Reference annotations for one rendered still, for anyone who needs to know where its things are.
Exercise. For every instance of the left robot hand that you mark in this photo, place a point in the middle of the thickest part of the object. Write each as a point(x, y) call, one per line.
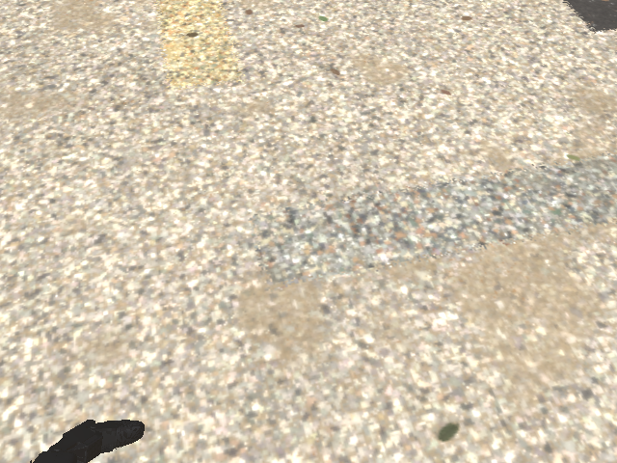
point(88, 440)

